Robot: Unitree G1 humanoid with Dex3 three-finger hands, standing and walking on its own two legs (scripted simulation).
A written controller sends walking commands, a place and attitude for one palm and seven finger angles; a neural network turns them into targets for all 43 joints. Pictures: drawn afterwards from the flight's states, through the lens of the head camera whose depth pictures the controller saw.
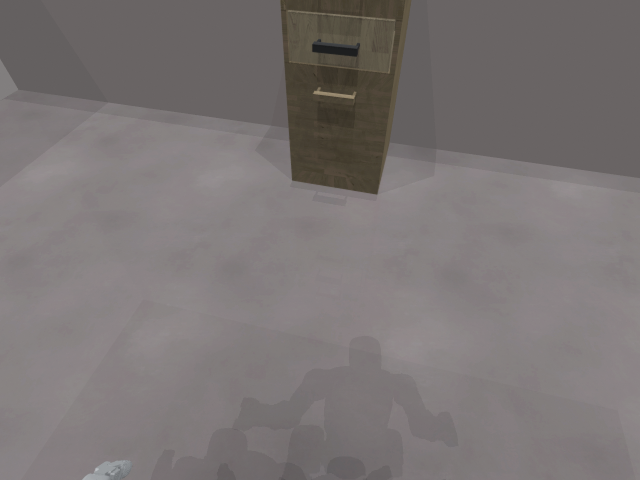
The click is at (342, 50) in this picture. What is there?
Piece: drawer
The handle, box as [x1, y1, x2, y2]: [312, 39, 359, 56]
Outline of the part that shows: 312,44 312,51 356,56 357,49 359,46 359,43 357,43 355,46 321,42 320,39 318,39 316,42 314,41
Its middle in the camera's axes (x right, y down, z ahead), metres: +0.06 -0.70 +1.40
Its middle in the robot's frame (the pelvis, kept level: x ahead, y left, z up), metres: +1.52 +0.01 -0.08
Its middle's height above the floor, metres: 0.69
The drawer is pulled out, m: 0.00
